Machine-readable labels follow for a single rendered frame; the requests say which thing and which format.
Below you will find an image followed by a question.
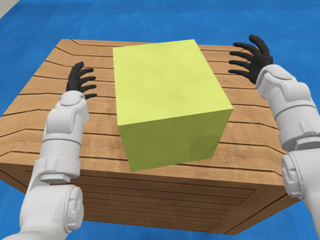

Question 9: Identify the right robot forearm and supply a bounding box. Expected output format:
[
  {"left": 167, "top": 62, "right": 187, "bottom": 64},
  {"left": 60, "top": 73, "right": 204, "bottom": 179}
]
[{"left": 255, "top": 64, "right": 320, "bottom": 152}]

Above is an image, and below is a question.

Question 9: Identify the right robot upper arm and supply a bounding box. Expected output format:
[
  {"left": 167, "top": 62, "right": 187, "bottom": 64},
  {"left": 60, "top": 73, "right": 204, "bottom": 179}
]
[{"left": 281, "top": 148, "right": 320, "bottom": 240}]

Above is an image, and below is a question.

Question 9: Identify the robot right hand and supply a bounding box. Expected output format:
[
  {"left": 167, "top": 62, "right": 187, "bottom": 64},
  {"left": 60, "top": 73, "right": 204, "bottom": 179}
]
[{"left": 228, "top": 34, "right": 273, "bottom": 84}]

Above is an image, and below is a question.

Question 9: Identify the left robot upper arm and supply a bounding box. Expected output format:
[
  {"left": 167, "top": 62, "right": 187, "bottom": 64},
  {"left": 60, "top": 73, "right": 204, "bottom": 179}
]
[{"left": 2, "top": 184, "right": 84, "bottom": 240}]

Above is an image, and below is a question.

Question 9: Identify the carton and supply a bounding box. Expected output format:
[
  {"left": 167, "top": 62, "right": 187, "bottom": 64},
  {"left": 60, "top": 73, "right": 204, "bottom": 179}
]
[{"left": 112, "top": 39, "right": 234, "bottom": 172}]

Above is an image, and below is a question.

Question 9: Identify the pedestal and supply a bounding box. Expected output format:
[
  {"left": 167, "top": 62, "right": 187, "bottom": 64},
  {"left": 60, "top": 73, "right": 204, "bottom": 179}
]
[{"left": 0, "top": 39, "right": 302, "bottom": 236}]

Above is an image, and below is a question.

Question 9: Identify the robot left hand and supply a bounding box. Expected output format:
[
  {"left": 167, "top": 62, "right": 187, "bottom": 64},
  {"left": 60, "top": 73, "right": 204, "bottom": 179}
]
[{"left": 66, "top": 61, "right": 97, "bottom": 100}]

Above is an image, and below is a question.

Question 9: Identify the left robot forearm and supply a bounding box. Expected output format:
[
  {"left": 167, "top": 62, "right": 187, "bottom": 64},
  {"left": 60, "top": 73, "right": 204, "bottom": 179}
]
[{"left": 19, "top": 90, "right": 90, "bottom": 229}]

